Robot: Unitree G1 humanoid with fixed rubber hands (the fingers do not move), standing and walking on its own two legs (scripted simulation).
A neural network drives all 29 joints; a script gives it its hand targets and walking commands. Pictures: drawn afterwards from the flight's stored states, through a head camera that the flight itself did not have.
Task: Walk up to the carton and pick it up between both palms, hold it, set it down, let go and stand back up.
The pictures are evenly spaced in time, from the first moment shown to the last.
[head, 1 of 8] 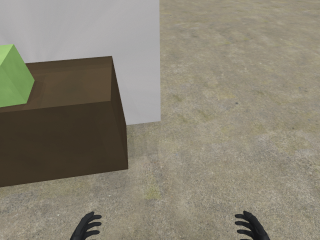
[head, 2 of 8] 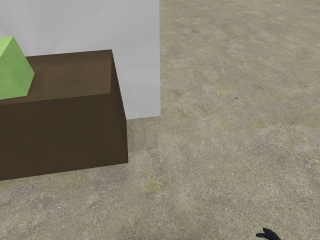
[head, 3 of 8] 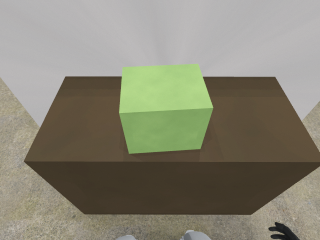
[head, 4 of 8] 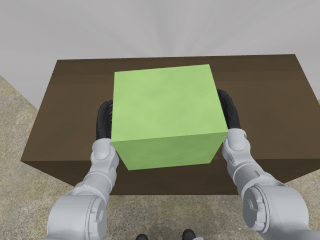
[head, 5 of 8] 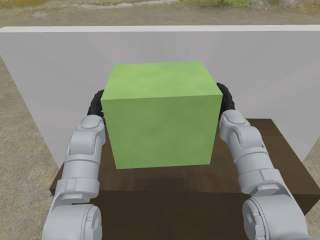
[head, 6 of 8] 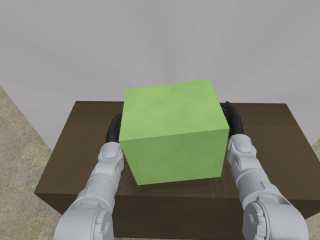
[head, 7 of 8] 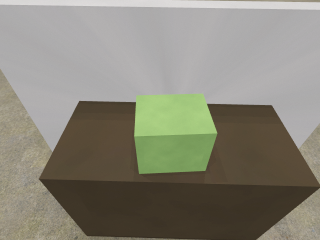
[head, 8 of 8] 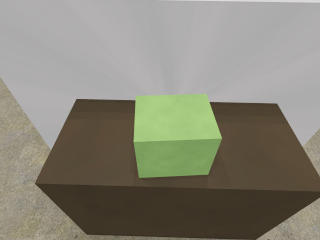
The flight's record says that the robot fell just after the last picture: no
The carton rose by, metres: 0.22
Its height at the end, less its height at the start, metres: +0.00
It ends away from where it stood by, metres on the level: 0.01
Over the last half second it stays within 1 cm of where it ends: yes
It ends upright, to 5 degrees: yes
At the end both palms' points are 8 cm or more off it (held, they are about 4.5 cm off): yes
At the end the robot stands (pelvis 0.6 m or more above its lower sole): yes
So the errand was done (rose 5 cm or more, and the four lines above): yes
